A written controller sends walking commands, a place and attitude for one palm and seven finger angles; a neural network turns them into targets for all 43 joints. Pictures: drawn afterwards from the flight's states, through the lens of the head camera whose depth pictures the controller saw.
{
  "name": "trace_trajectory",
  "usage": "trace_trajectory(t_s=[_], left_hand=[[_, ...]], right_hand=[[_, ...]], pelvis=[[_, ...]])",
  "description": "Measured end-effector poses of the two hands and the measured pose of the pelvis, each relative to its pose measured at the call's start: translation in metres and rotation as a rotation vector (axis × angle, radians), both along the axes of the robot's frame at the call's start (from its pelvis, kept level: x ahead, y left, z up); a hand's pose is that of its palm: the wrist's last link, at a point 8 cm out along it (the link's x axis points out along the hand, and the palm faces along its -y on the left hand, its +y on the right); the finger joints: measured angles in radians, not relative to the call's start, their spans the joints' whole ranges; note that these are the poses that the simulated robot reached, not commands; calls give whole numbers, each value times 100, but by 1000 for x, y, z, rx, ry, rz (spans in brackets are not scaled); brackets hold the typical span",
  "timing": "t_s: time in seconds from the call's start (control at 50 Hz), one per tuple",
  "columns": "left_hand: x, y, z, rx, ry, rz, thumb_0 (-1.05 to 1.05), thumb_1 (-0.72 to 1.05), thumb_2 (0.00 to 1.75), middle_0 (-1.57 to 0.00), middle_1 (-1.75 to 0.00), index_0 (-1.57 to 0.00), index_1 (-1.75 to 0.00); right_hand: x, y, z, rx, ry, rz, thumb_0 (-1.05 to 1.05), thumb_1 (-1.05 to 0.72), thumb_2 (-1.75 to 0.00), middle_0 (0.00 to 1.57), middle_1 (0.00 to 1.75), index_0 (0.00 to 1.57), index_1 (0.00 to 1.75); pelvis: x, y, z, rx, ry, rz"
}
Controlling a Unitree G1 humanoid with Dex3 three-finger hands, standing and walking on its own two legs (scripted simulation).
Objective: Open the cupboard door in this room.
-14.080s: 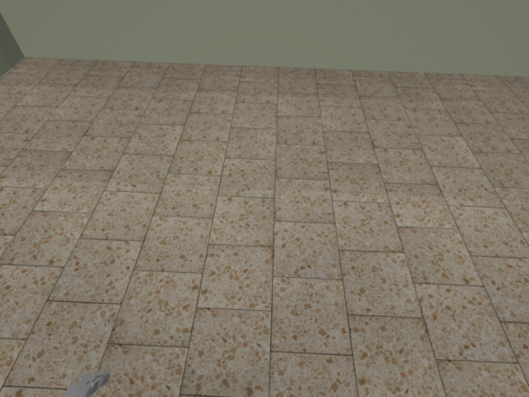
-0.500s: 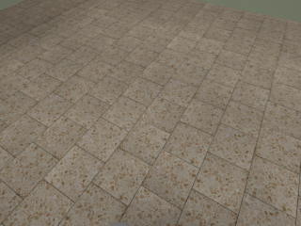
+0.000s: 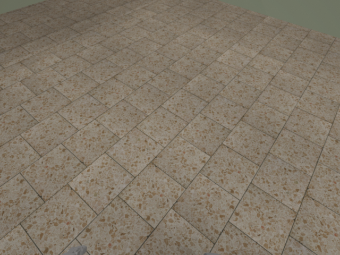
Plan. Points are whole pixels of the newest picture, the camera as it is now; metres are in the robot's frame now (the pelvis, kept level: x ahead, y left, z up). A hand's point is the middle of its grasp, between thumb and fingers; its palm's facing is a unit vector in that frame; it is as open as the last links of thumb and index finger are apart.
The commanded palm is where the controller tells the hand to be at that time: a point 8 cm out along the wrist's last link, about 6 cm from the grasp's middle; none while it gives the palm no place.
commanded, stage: turn or walk to find it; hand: left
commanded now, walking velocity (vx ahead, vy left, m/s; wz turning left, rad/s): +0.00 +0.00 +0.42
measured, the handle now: out of the picture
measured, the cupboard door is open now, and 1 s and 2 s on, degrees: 0 0 0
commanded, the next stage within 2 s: none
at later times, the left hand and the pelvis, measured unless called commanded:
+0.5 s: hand out of the picture -0.03 +0.16 -0.17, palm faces +0.27 -0.93 -0.24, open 7.4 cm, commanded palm none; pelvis -0.03 -0.04 +0.00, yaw +15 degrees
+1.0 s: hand out of the picture -0.08 +0.21 -0.16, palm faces +0.43 -0.86 -0.26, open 7.4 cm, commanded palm none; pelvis -0.07 -0.02 +0.00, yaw +25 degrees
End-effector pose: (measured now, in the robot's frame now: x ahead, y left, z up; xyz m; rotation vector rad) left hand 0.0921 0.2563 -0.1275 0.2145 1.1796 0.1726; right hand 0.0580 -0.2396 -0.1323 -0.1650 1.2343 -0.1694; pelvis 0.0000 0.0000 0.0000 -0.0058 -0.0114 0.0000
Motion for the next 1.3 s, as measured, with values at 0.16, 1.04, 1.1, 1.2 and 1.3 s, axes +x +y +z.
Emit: trace_trajectory(t_s=[0.16,1.04,1.1,1.2,1.3], left_hand=[[-4,-41,11,34,-85,7,0,91,89,-20,-30,-20,-30],[-193,-13,1,5,14,447,1,91,90,-19,-30,-20,-30],[-183,-28,5,25,-29,449,1,91,90,-19,-30,-20,-30],[-190,-62,14,47,-59,483,0,91,89,-20,-30,-20,-30],[-215,-90,18,32,-24,557,0,90,89,-20,-30,-21,-30]], right_hand=[[-40,-39,-31,39,117,-3,1,-91,-89,20,29,21,30],[16,20,-6,10,30,433,1,-91,-89,20,30,21,30],[7,-1,-19,18,80,435,1,-91,-89,20,30,21,30],[6,-31,-32,23,135,457,1,-91,-89,20,29,20,30],[17,-46,-26,13,153,500,1,-91,-89,20,29,20,30]], pelvis=[[-13,-33,-10,20,0,79],[-72,-26,-1,3,11,453],[-72,-42,-6,16,21,480],[-71,-64,-8,27,9,541],[-68,-77,0,48,4,594]])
